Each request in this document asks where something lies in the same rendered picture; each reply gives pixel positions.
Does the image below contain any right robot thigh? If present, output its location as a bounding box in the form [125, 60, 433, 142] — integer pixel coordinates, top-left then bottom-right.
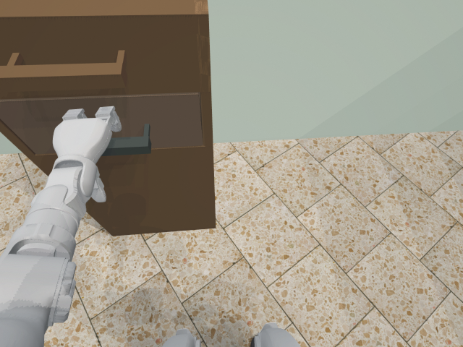
[255, 328, 301, 347]

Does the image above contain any drawer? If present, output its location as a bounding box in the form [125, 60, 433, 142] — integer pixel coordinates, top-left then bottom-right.
[0, 92, 203, 154]

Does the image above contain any robot right shin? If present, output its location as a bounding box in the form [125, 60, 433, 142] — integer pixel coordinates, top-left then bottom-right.
[260, 322, 278, 333]

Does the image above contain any cabinet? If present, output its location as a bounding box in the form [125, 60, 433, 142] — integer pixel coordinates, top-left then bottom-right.
[0, 0, 216, 236]

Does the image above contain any robot left upper arm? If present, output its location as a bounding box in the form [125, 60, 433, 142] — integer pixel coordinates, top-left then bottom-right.
[0, 254, 76, 347]

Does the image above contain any left robot forearm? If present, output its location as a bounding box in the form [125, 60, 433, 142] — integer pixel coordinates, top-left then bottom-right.
[0, 155, 97, 264]

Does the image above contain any handle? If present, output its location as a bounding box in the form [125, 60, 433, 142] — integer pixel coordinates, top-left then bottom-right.
[0, 62, 127, 92]
[102, 124, 151, 156]

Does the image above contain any left robot hand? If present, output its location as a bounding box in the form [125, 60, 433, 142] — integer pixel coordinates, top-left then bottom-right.
[53, 106, 122, 202]

